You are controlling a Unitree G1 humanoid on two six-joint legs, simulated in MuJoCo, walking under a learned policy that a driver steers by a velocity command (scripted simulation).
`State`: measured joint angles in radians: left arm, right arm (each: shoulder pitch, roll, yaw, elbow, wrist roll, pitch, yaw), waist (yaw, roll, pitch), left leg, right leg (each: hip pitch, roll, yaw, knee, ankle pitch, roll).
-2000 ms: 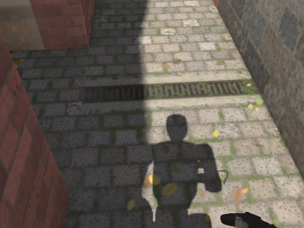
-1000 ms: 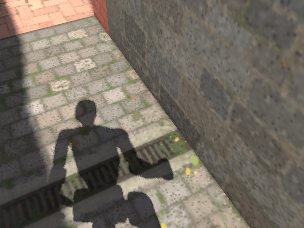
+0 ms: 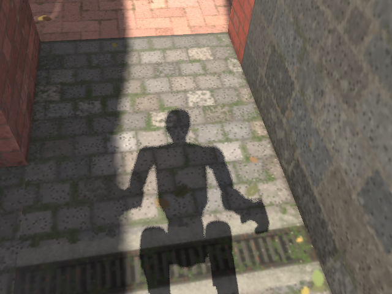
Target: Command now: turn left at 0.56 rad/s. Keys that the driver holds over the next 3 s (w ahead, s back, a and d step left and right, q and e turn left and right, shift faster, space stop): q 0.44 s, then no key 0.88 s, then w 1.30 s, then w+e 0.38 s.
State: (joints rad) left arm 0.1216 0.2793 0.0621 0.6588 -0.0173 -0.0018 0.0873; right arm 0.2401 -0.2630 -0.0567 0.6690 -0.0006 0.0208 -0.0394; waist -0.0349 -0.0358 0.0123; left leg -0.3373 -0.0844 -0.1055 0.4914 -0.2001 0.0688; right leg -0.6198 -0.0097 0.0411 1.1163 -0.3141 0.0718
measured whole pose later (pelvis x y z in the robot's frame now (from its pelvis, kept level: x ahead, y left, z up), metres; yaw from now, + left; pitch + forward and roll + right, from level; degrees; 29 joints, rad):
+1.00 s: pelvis -0.01 +0.02 +0.00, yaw +22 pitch +0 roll +1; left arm 0.18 0.28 0.07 0.80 0.00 0.00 0.04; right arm 0.12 -0.20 -0.03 0.72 -0.01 0.03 -0.03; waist 0.04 -0.05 0.04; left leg -0.19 -0.06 0.01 0.43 -0.24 0.05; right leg -0.26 -0.08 0.04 0.65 -0.38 0.10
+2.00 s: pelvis +0.21 +0.09 -0.02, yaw +22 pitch +2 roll +0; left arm -0.11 0.24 0.03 0.79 -0.04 -0.10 -0.06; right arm 0.47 -0.21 -0.05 1.03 0.01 -0.06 -0.02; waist -0.07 -0.01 0.06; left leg 0.24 0.01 0.03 0.17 -0.42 0.00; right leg -0.56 -0.01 -0.05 0.54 -0.02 -0.09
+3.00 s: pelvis +0.72 +0.24 +0.00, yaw +13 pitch +0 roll +1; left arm 0.11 0.30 0.05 0.73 0.00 0.03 -0.07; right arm 0.31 -0.31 -0.03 0.92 0.00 -0.07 -0.06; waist -0.04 -0.07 0.03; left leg 0.01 0.14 0.17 0.27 -0.26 -0.10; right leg -0.63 -0.08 0.05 0.74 -0.02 0.04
